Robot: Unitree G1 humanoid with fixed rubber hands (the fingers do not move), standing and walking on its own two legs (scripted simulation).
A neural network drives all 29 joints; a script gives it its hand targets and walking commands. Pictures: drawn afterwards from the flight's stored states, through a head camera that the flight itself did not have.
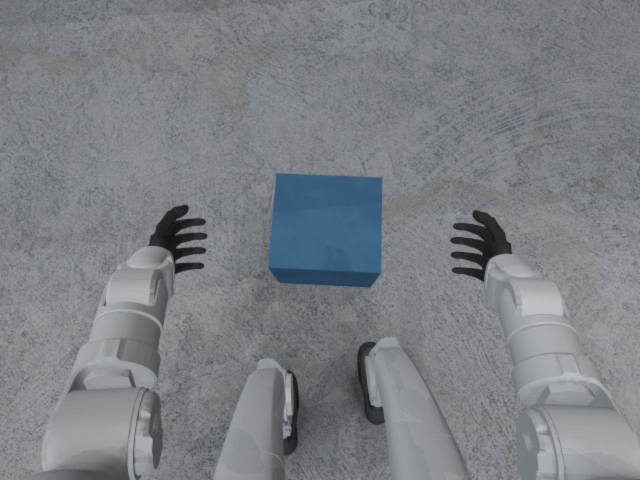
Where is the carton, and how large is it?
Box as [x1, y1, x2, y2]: [268, 173, 381, 286]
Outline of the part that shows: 276,173 268,267 278,281 291,283 370,286 380,273 381,178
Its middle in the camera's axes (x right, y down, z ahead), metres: +0.02 -0.02 +1.02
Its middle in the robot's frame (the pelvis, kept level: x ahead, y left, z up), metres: +0.54 -0.03 -0.58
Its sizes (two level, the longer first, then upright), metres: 0.261 0.238 0.222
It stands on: the floor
